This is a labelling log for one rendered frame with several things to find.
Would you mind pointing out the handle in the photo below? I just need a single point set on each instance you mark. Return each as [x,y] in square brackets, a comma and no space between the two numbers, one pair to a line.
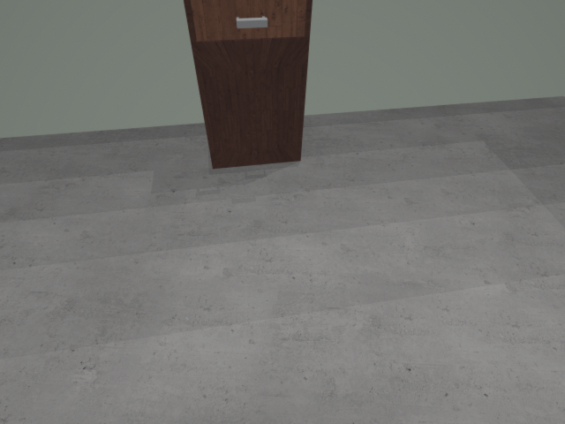
[251,22]

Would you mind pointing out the cabinet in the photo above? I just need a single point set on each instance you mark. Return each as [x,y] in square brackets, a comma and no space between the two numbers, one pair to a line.
[252,93]

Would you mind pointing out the drawer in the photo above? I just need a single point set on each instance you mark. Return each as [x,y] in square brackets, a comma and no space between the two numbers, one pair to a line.
[217,19]

